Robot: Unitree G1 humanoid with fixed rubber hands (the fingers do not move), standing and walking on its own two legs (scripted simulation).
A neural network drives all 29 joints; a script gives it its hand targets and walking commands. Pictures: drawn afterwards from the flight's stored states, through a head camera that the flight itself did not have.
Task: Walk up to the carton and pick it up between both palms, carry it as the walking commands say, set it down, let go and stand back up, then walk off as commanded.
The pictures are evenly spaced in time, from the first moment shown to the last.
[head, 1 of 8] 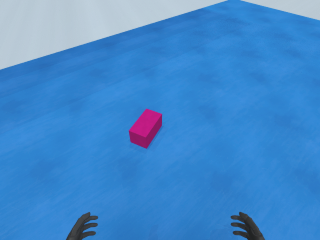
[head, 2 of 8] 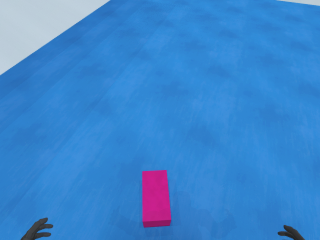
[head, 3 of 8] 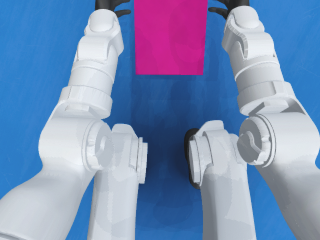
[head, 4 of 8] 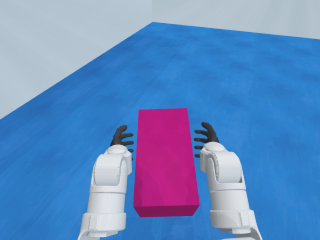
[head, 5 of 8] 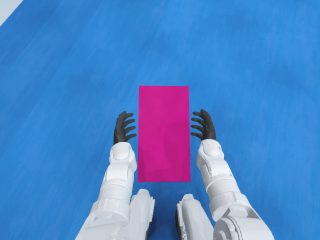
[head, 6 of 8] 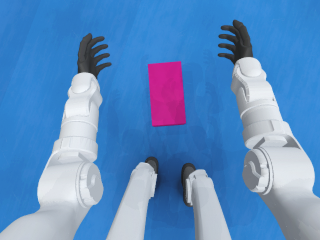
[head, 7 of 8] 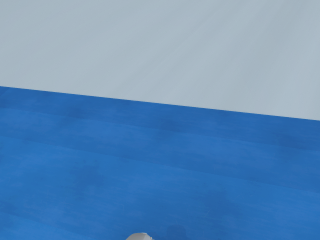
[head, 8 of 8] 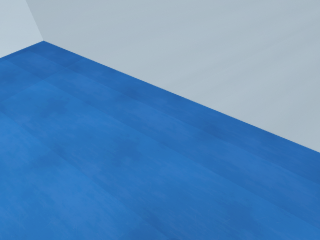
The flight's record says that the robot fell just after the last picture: no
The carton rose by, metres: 0.72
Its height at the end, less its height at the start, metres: +0.00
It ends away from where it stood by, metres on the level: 0.92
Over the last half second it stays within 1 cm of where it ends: yes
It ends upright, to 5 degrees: yes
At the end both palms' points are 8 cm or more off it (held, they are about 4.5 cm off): yes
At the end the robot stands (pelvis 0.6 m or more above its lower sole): yes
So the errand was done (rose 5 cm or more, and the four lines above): yes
